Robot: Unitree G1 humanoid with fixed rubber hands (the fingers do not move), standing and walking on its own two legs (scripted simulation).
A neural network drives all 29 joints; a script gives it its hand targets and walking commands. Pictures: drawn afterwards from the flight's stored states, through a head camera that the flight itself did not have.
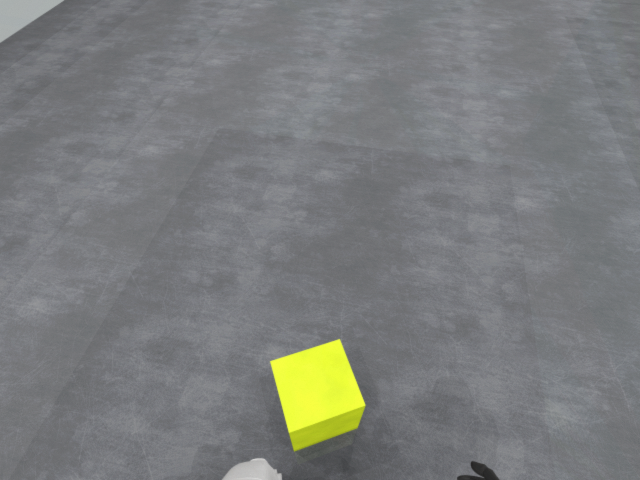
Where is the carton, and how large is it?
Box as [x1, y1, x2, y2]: [270, 339, 365, 451]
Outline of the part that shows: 339,339 270,361 294,451 357,427 365,405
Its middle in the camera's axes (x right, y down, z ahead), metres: +0.00 +0.43 +1.08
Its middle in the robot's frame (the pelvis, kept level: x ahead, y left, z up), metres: +0.39 +0.02 -0.65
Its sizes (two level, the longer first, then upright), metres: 0.197 0.183 0.248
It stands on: the floor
